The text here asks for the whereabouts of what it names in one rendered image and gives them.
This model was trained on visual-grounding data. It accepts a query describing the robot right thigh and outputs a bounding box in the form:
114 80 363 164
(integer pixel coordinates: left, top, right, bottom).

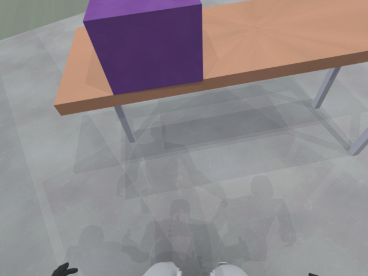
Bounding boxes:
210 264 248 276

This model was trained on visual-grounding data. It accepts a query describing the table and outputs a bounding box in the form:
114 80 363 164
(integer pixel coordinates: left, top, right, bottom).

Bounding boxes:
54 0 368 156

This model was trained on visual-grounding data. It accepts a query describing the carton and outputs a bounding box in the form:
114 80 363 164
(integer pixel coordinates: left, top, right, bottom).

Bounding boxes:
83 0 203 95

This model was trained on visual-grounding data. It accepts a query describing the robot left hand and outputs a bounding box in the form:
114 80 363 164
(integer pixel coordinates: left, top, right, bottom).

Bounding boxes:
51 262 78 276

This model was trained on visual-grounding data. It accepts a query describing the robot right shin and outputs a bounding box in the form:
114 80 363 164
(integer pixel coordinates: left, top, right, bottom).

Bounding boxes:
216 262 228 268

